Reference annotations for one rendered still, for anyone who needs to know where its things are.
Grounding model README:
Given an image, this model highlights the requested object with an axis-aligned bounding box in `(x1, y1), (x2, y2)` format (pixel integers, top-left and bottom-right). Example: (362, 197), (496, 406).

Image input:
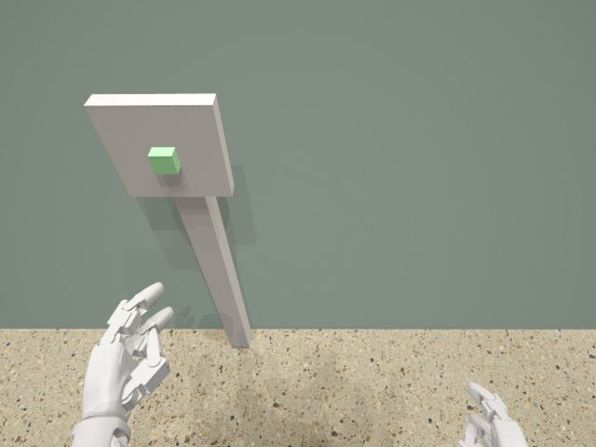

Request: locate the button
(148, 147), (181, 174)

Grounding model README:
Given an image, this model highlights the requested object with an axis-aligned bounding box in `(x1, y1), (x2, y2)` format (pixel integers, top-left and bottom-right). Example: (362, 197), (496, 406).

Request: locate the robot left forearm
(71, 415), (131, 447)

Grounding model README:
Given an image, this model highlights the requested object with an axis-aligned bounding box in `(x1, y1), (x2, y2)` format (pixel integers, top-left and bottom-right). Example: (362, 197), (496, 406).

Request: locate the right robot hand
(458, 382), (528, 447)

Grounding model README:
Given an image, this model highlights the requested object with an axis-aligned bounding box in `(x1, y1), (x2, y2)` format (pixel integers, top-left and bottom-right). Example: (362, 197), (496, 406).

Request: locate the panel
(84, 94), (251, 348)

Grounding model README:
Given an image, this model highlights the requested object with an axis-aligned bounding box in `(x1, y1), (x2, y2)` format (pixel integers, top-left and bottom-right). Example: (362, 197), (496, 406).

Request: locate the left robot hand
(83, 282), (173, 423)

